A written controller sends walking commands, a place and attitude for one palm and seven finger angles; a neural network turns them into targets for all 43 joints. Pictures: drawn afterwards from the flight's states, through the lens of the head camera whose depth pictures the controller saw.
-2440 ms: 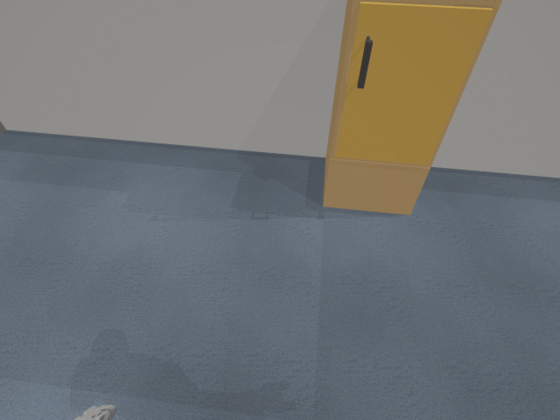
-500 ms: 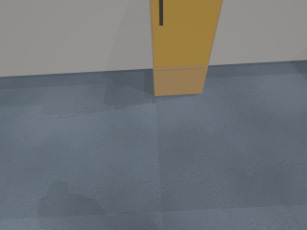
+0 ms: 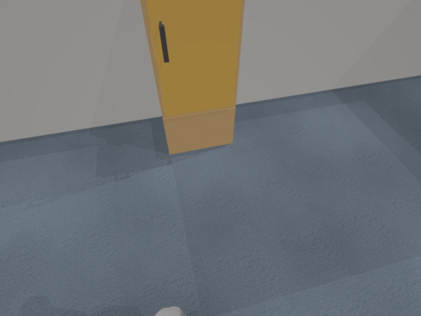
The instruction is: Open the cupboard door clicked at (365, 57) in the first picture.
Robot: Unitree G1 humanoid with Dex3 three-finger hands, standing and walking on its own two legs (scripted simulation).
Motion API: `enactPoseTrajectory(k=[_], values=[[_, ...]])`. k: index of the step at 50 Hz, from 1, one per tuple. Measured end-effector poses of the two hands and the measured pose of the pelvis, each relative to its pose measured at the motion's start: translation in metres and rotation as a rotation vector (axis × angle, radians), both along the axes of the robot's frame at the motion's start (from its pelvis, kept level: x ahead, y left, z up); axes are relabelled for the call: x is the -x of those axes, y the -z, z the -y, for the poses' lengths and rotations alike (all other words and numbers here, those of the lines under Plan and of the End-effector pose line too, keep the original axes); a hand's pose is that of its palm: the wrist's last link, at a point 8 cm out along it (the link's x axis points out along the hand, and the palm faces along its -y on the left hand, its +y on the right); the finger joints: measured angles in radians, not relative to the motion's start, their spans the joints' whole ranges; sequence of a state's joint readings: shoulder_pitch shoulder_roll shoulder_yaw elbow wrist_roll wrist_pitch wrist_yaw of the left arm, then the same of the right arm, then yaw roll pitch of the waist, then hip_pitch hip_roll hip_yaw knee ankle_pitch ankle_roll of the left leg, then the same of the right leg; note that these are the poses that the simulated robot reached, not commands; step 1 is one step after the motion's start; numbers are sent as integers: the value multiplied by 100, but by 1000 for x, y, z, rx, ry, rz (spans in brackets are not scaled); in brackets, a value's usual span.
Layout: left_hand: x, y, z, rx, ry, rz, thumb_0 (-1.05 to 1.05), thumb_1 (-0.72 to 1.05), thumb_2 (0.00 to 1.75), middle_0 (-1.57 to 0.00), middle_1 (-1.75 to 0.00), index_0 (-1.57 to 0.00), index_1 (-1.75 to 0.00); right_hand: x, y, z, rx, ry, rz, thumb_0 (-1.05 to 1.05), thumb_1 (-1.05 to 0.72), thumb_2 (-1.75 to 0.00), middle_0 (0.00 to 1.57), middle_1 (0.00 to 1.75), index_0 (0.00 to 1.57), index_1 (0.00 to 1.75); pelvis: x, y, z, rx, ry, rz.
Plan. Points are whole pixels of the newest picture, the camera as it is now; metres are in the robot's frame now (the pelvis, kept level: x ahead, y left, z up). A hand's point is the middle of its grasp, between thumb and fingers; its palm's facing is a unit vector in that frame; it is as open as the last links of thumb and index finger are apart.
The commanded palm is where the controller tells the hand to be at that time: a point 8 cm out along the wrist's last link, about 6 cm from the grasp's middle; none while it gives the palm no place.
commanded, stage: walk to a spot facing it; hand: left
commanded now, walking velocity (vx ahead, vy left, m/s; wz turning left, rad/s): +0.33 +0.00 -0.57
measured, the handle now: (163, 42) +1.12 +0.34 -0.02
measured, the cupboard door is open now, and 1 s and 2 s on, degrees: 0 0 0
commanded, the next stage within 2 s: turn to face it in 1.34 s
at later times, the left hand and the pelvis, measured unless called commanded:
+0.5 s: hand (130, 247) +0.30 +0.25 -0.18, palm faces -0.28 -0.95 -0.18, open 7.4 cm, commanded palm none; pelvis +0.16 +0.08 -0.01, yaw -20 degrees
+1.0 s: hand (194, 183) +0.51 +0.12 -0.17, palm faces -0.56 -0.78 -0.26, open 7.3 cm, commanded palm none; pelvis +0.35 -0.02 -0.01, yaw -38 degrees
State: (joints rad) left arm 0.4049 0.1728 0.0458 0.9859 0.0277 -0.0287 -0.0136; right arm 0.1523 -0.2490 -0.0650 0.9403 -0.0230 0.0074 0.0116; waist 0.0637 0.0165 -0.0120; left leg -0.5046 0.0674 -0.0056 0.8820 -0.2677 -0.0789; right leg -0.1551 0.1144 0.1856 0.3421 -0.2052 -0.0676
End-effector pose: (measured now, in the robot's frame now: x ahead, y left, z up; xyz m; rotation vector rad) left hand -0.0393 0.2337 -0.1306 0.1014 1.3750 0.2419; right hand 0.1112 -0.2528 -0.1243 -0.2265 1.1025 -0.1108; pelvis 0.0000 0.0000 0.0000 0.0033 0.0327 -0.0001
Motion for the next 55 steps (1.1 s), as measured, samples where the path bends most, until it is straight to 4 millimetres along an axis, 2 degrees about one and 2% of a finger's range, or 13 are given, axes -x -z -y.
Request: enactPoseTrajectory(k=[5, 9, 14, 19, 23, 27, 31, 35, 38, 41, 48, 51, 55], values=[[-32, 13, -34, 19, 36, -21, 1, 91, 90, -21, -30, -20, -30, -37, -8, -38, -6, 22, 76, 1, -91, -90, 20, 30, 19, 30, -29, 5, -31, 14, 52, 4], [-77, 33, -70, 30, 93, -27, 1, 91, 90, -21, -30, -20, -30, -51, -7, -63, 19, 72, 136, 1, -91, -90, 20, 30, 20, 30, -54, 18, -57, 23, 111, 16], [-168, 25, -98, 27, 215, 43, 1, 91, 90, -20, -30, -20, -30, -16, -13, -84, 30, 202, 48, 1, -90, -90, 20, 30, 20, 30, -86, 6, -75, 43, 189, 35], [-258, 16, -101, 23, 310, 125, 1, 91, 90, -20, -30, -20, -30, 35, -7, -106, 23, 352, -126, 1, -90, -90, 20, 30, 20, 30, -120, 1, -84, 49, 258, 34], [-316, 18, -85, 34, 385, 137, 1, 92, 90, -20, -30, -19, -30, 72, 0, -130, -7, 469, -265, 1, -91, -90, 20, 30, 20, 30, -149, 4, -84, 42, 314, 32], [-367, 24, -51, 68, 465, 129, 1, 92, 90, -20, -30, -19, -30, 95, 4, -155, -56, 567, -390, 1, -91, -90, 20, 30, 19, 30, -178, 9, -77, 36, 363, 28], [-420, 31, -3, 115, 563, 132, 1, 92, 90, -20, -30, -19, -30, 101, 6, -177, -118, 648, -492, 1, -91, -90, 20, 30, 19, 30, -208, 16, -63, 35, 409, 22], [-475, 40, 54, 151, 660, 170, 1, 91, 90, -20, -30, -19, -30, 90, 12, -182, -177, 728, -559, 1, -91, -90, 20, 30, 20, 30, -240, 27, -40, 34, 469, 19], [-508, 46, 85, 156, 692, 226, 1, 91, 90, -20, -30, -20, -30, 68, 25, -167, -211, 768, -563, 1, -90, -90, 20, 30, 20, 30, -265, 38, -16, 11, 509, 28], [-524, 42, 94, 130, 696, 218, 0, 91, 90, -20, -30, -20, -30, 20, 35, -128, -189, 783, -462, 1, -90, -90, 20, 30, 20, 30, -284, 34, -1, 19, 549, 48], [-559, 10, 79, -3, 750, 135, -1, 93, 90, -21, -30, -20, -30, -133, 26, -17, -87, 751, -46, 1, -91, -90, 20, 30, 19, 30, -334, 13, 21, 1, 639, 37], [-574, 0, 74, -34, 760, 107, 0, 93, 90, -20, -30, -20, -30, -188, 18, 15, -65, 729, 68, 1, -91, -90, 20, 30, 19, 30, -358, 9, 25, -9, 676, 25], [-594, -3, 70, -55, 750, 73, 0, 92, 90, -20, -30, -20, -30, -249, 11, 43, -46, 695, 140, 1, -91, -90, 20, 30, 19, 30, -391, 8, 31, -14, 716, 15]])
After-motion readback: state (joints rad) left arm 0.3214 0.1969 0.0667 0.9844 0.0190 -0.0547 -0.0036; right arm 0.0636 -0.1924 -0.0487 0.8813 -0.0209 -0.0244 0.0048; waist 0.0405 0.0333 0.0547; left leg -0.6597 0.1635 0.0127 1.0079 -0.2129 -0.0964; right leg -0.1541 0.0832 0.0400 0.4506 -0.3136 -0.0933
